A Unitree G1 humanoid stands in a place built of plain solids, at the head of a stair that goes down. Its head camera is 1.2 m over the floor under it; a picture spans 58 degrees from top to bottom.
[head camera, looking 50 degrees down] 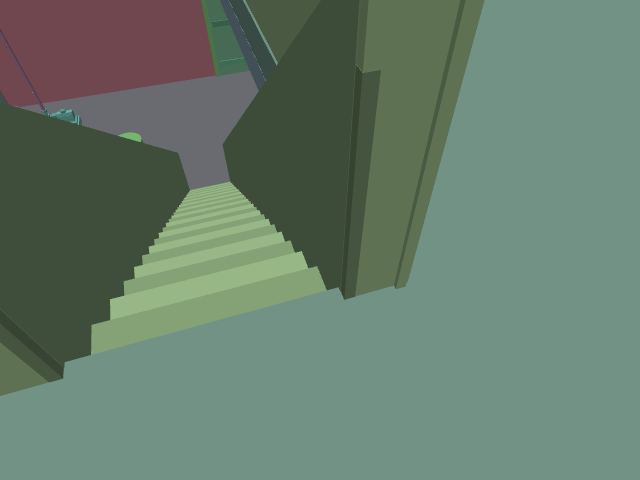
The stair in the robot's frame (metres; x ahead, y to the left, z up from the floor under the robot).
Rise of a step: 0.19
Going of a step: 0.24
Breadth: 0.93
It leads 18 degrees to the left of straight ahead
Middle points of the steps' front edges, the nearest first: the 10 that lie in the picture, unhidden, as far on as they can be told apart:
0.67 0.34 0.00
0.90 0.42 -0.19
1.12 0.49 -0.37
1.35 0.56 -0.56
1.57 0.63 -0.75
1.80 0.71 -0.93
2.02 0.78 -1.12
2.24 0.85 -1.31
2.47 0.93 -1.49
2.69 1.00 -1.68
